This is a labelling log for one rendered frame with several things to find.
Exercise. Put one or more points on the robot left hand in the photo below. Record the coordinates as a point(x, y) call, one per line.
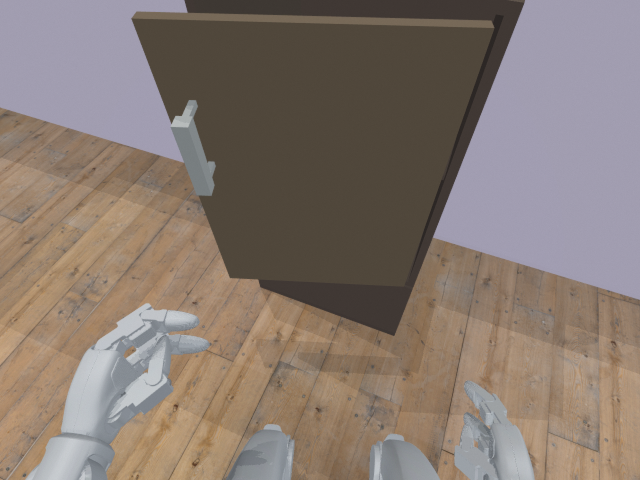
point(93, 406)

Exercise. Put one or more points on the cupboard door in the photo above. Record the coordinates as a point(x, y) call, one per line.
point(330, 135)

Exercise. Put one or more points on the handle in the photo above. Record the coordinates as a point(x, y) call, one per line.
point(189, 144)

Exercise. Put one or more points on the robot left forearm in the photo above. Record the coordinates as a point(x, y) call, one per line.
point(74, 457)

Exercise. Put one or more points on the robot right shin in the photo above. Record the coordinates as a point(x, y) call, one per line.
point(394, 437)

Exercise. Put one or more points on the right robot thigh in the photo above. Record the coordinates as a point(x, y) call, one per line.
point(399, 460)

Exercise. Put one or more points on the robot right hand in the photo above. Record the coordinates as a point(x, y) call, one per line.
point(501, 452)

